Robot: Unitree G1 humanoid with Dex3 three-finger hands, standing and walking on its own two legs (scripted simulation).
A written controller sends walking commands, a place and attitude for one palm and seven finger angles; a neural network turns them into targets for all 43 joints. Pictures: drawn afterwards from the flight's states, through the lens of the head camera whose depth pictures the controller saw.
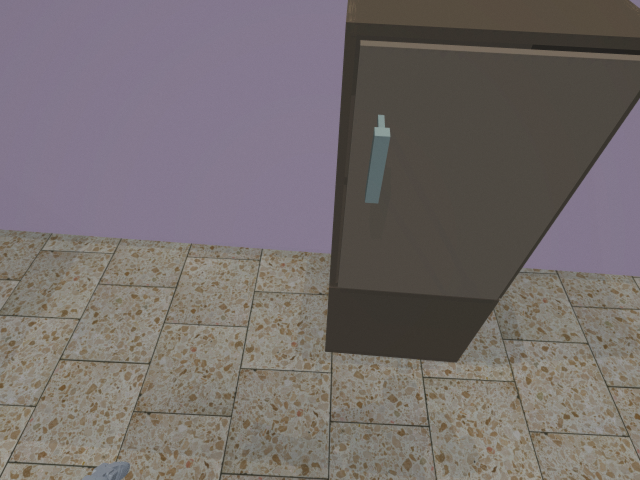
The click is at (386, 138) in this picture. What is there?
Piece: cupboard door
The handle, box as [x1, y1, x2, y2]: [365, 115, 389, 203]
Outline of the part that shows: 383,115 378,115 377,126 374,127 365,190 365,202 377,203 389,141 389,128 384,127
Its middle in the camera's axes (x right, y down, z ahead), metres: +0.09 -0.13 +0.64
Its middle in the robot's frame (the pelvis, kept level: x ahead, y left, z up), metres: +0.58 -0.06 +0.08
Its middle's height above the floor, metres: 0.85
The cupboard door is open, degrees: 0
